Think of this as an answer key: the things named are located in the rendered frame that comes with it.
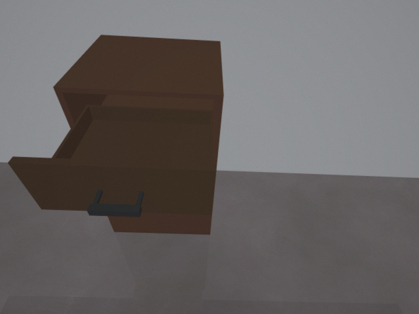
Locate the drawer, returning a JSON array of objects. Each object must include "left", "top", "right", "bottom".
[{"left": 8, "top": 105, "right": 216, "bottom": 215}]

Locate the handle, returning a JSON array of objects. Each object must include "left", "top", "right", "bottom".
[{"left": 87, "top": 190, "right": 144, "bottom": 217}]

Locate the cabinet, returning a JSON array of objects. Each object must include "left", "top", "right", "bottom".
[{"left": 53, "top": 35, "right": 224, "bottom": 235}]

